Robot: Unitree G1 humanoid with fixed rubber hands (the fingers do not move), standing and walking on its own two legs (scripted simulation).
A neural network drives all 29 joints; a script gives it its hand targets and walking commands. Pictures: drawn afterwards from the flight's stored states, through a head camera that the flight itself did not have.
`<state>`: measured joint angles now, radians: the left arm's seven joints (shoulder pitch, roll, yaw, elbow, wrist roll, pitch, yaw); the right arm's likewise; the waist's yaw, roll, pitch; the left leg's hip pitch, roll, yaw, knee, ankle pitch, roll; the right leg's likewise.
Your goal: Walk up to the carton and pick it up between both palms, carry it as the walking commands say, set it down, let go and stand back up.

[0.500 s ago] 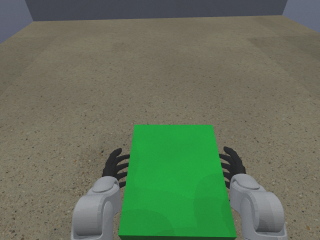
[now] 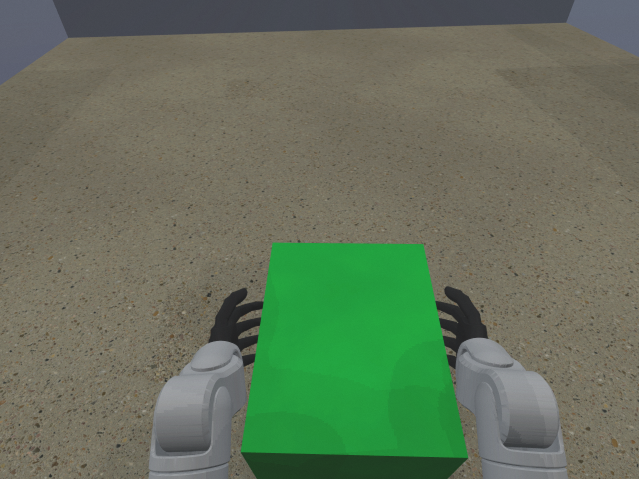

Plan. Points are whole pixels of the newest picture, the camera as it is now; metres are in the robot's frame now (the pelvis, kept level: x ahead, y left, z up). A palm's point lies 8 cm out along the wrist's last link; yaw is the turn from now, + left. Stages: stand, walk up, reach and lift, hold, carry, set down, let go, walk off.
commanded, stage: carry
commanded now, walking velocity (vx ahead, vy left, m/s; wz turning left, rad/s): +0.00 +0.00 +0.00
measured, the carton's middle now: (345, 380) +0.26 +0.00 +0.01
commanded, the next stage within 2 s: none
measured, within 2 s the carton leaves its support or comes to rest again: neither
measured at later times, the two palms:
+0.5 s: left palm (239, 354) +0.25 +0.13 +0.08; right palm (482, 353) +0.26 -0.15 +0.08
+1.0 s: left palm (251, 352) +0.25 +0.11 +0.09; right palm (499, 352) +0.25 -0.17 +0.09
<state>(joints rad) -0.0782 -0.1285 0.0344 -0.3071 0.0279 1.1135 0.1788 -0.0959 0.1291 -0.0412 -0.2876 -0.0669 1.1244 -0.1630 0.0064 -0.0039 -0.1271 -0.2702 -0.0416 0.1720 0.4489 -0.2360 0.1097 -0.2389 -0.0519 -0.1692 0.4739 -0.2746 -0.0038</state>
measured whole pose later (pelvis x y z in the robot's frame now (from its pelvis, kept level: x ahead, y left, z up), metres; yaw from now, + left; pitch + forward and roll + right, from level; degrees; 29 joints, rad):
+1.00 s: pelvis -0.01 -0.03 +0.00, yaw +0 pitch +2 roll +0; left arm -0.10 -0.13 0.03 -0.31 0.04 1.11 0.17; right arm -0.11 0.13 -0.05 -0.31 -0.08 1.13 -0.16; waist 0.01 0.00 -0.11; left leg -0.29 0.00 0.16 0.48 -0.23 0.07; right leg -0.24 -0.02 -0.18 0.47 -0.27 -0.05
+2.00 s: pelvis +0.04 -0.08 +0.02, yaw +0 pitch +3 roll +5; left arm -0.04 -0.13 0.06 -0.47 0.00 1.14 0.15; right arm -0.09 0.13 0.02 -0.44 -0.05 1.17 -0.20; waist 0.01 0.01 -0.06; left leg -0.53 0.04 0.07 1.00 -0.10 -0.02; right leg -0.03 -0.03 -0.17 0.13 -0.17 -0.08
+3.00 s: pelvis +0.59 +0.14 +0.00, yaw +3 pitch +2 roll -1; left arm -0.06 -0.13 0.02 -0.42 0.02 1.16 0.18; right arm -0.07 0.13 -0.02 -0.40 -0.04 1.16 -0.18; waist 0.05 0.04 -0.05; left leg -0.50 0.05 0.00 1.30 -0.28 -0.02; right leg -0.24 -0.02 -0.26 0.44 -0.25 -0.05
